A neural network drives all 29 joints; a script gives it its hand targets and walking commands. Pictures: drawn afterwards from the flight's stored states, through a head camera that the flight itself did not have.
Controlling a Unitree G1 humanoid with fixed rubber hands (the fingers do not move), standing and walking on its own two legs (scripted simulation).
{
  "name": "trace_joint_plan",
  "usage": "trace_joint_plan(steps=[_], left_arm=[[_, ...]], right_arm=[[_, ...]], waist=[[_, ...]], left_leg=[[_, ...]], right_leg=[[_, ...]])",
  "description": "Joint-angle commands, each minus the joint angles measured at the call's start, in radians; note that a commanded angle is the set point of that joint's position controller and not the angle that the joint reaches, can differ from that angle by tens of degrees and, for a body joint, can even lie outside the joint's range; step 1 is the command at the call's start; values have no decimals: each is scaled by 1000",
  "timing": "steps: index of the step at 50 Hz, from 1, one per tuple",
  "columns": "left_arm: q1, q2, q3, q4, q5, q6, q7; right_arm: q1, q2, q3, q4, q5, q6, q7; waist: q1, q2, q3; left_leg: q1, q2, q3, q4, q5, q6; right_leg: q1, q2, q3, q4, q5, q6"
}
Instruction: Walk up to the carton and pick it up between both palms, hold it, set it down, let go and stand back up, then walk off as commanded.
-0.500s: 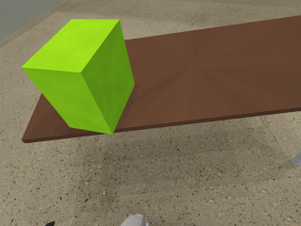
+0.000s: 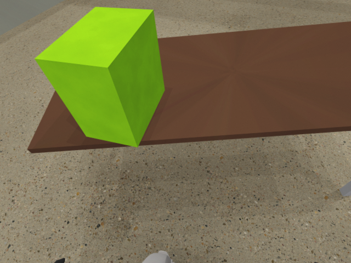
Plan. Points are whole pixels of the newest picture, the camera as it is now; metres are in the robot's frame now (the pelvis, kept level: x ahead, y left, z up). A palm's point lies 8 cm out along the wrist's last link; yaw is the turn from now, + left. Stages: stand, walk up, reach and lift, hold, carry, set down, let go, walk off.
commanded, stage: walk up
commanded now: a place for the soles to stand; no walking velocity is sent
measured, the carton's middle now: (116, 78) +0.60 +0.21 +0.08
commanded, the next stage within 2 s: none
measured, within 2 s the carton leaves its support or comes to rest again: neither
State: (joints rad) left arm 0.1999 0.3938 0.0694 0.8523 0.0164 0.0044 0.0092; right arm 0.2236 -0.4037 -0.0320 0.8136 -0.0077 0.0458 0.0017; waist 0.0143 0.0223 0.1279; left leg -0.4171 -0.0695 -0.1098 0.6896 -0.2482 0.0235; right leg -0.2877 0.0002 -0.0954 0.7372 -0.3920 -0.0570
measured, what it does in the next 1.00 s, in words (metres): steps on the spot: left foot, then right foot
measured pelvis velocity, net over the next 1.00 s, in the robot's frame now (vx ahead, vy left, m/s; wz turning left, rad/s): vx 0.01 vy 0.00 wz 0.07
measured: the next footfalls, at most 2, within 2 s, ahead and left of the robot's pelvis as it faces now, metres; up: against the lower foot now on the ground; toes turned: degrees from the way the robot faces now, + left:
left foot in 0.44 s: +0.12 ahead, +0.14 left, +0.00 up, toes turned -5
right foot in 0.76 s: +0.06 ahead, -0.06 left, +0.00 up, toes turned +1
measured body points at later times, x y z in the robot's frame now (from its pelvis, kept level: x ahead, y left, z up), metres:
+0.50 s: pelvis +0.01 +0.04 +0.00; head +0.04 +0.03 +0.44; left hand +0.09 +0.37 -0.11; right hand +0.12 -0.27 -0.12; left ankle +0.08 +0.15 -0.71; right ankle +0.00 -0.07 -0.70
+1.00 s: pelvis +0.01 +0.00 +0.02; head +0.05 -0.04 +0.47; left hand +0.07 +0.34 -0.05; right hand +0.12 -0.30 -0.12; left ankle +0.01 +0.17 -0.65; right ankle +0.01 -0.07 -0.71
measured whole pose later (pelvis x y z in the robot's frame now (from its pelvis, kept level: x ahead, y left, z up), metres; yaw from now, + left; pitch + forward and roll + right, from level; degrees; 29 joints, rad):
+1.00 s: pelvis +0.01 +0.00 +0.02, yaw +4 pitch -2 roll +5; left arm 0.21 0.39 0.07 0.85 0.02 -0.02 0.01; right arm 0.23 -0.41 -0.03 0.81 -0.01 0.03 0.00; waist 0.02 0.03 0.13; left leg -0.44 -0.09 -0.11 0.98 -0.37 0.02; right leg -0.24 -0.05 -0.08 0.61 -0.34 -0.06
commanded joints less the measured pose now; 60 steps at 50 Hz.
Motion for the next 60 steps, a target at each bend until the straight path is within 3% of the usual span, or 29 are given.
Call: trace_joint_plan(steps=[1,4,7,9,13,17,19,20,21,22,23,25,26,28,30,34,37,38,39,40,41,43,47,49,51,52,54,58,60], left_arm=[[-27,305,91,-89,20,-56,24],[-12,219,66,-70,11,-65,29],[69,198,53,-63,14,-60,24],[93,217,66,-56,10,-53,19],[100,232,68,-64,1,-46,24],[5,243,59,-89,3,-35,12],[-51,241,50,-100,-4,-31,6],[-66,233,37,-119,-5,-30,6],[-38,218,40,-128,-4,-25,9],[-32,196,37,-133,-10,-21,11],[-33,204,42,-122,-22,0,14],[14,225,44,-77,-14,16,16],[1,227,54,-71,-12,13,2],[51,224,57,-42,-6,8,-2],[40,216,62,-57,6,-3,2],[43,198,63,-44,-2,-11,6],[119,163,56,-16,-3,-26,16],[129,219,66,-21,6,-37,22],[132,282,82,-23,27,-46,20],[47,336,92,-55,31,-50,19],[-20,315,92,-72,24,-58,18],[-15,248,73,-71,13,-63,21],[77,187,54,-49,3,-64,23],[103,200,60,-63,9,-53,24],[122,218,67,-56,1,-47,24],[133,231,67,-59,9,-44,24],[70,221,64,-71,3,-35,13],[-32,246,57,-97,1,-20,7],[-37,219,36,-107,-3,-18,6]], right_arm=[[6,-223,-98,-66,-9,-10,-19],[97,-187,-79,-38,3,-18,0],[45,-161,-59,-49,7,-34,-7],[17,-143,-52,-60,3,-38,-6],[-17,-153,-62,-60,-14,-44,-12],[53,-152,-64,-60,-7,-59,-7],[92,-156,-72,-55,-15,-59,-7],[77,-176,-82,-53,-22,-55,-6],[91,-213,-93,-66,-38,-51,-12],[56,-294,-106,-86,-40,-48,-15],[64,-302,-104,-93,-39,-51,-13],[-14,-305,-112,-102,-32,-55,-18],[12,-271,-98,-92,-29,-61,-19],[6,-258,-101,-98,-32,-62,-16],[35,-227,-101,-101,-35,-62,-15],[12,-234,-96,-95,-38,-45,-11],[-46,-200,-77,-99,-23,-32,-12],[-44,-171,-57,-110,-11,-31,-7],[-69,-136,-55,-112,-2,-34,-5],[-48,-172,-75,-100,-5,-28,-14],[4,-201,-84,-69,-12,-24,-16],[15,-190,-75,-55,8,-31,-12],[98,-143,-57,-15,5,-33,-10],[-1,-146,-47,-53,2,-38,-16],[-6,-138,-50,-40,3,-44,-19],[-35,-131,-51,-55,-5,-45,-17],[17,-127,-48,-38,-6,-55,-14],[65,-140,-63,-31,-13,-60,-12],[33,-168,-77,-46,-25,-61,-13]], waist=[[-4,-47,-13],[-25,-92,-81],[34,-167,-124],[46,-210,-160],[58,-174,-129],[2,-148,-162],[-41,-176,-169],[-47,-112,-166],[-41,-22,-173],[-27,190,-152],[-37,160,-130],[-21,165,-31],[-27,71,-9],[-24,124,-84],[-36,62,-123],[-39,135,-114],[27,126,-142],[38,32,-128],[72,-174,-99],[48,-252,-89],[13,-108,-73],[-3,-52,-2],[21,-206,-142],[56,-222,-171],[55,-175,-135],[73,-163,-145],[43,-188,-159],[-17,-160,-166],[-12,-156,-124]], left_leg=[[-202,-21,-90,403,-250,-20],[-162,8,-68,359,-115,-14],[-175,-2,-13,296,-135,-27],[-198,6,29,216,-146,-38],[-204,33,70,171,-157,-15],[7,44,130,46,-95,3],[117,43,115,-68,15,35],[169,26,71,-50,58,47],[189,82,-85,-151,29,83],[160,235,-414,-275,85,161],[125,289,-588,-345,-6,225],[-20,250,-547,-406,-412,222],[-9,220,-526,-406,-467,192],[82,213,-465,-373,-367,173],[172,205,-476,-327,-271,172],[19,197,-409,-314,-156,170],[-52,172,-326,-193,34,126],[-138,120,-287,-121,-4,72],[-245,-11,-137,88,-104,3],[-203,-36,-22,318,-282,-15],[-180,-6,-83,404,-270,-10],[-179,9,-76,393,-173,-19],[-171,-17,-39,321,-118,-20],[-194,-6,9,238,-165,-31],[-165,-2,-9,194,-149,-32],[-164,15,27,147,-153,-25],[-51,37,79,98,-126,-23],[108,26,135,-27,-28,17],[174,32,72,-58,48,41]], right_leg=[[21,-448,495,-496,4,-75],[182,-263,212,-378,346,59],[343,-211,109,-274,646,11],[404,-224,121,-248,634,-59],[359,-291,159,-257,634,-68],[217,-282,91,-163,660,-89],[90,-283,96,-104,478,-77],[35,-248,76,-89,345,-49],[-13,-209,72,-14,204,-27],[-93,-61,19,184,-20,31],[-148,6,102,290,-311,52],[-165,-40,162,358,-257,48],[-178,-38,165,335,-210,47],[-203,-49,147,297,-147,48],[-221,-43,157,261,-141,46],[-55,-2,86,90,-139,47],[132,-3,82,-215,58,33],[170,-65,190,-312,7,10],[194,-277,411,-456,-135,-76],[91,-450,556,-501,-110,-156],[59,-465,557,-472,-41,-143],[69,-343,361,-431,167,-61],[356,-213,154,-283,710,80],[437,-220,169,-248,707,-8],[379,-248,168,-259,728,-3],[388,-261,180,-253,689,-53],[276,-253,116,-230,629,-93],[119,-266,109,-175,440,-82],[7,-238,131,-136,280,-55]])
